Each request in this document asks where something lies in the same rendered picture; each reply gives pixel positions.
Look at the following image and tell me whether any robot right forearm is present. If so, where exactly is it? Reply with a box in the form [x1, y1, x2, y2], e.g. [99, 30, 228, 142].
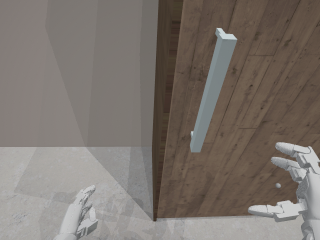
[301, 218, 320, 240]

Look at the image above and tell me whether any right robot hand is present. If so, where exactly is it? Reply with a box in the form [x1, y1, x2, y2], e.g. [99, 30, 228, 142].
[248, 142, 320, 223]

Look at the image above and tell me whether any left robot hand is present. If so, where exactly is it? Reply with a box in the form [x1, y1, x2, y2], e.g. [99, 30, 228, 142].
[58, 185, 98, 240]

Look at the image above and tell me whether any handle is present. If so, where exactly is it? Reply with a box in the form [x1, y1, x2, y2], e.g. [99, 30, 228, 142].
[190, 28, 237, 153]

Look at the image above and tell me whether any wardrobe door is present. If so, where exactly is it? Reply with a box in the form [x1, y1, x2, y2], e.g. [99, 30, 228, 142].
[157, 0, 320, 219]

